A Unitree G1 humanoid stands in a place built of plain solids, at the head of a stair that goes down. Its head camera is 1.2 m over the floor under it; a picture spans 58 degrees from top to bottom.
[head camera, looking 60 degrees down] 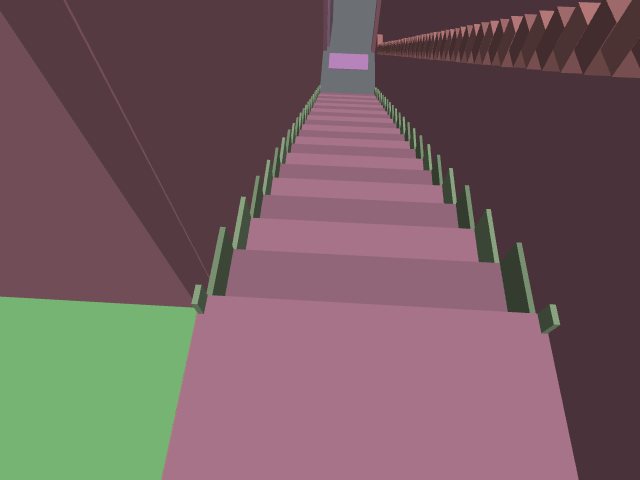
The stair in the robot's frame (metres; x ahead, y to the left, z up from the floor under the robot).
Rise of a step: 0.19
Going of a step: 0.27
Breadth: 1.01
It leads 3 degrees to the right of straight ahead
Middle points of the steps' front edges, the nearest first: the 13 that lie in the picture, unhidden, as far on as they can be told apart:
0.48 -0.15 0.00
0.74 -0.17 -0.19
1.00 -0.18 -0.39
1.27 -0.20 -0.58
1.53 -0.21 -0.78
1.80 -0.23 -0.97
2.06 -0.24 -1.17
2.33 -0.26 -1.36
2.59 -0.28 -1.56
2.86 -0.29 -1.75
3.12 -0.31 -1.95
3.39 -0.32 -2.14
3.65 -0.34 -2.34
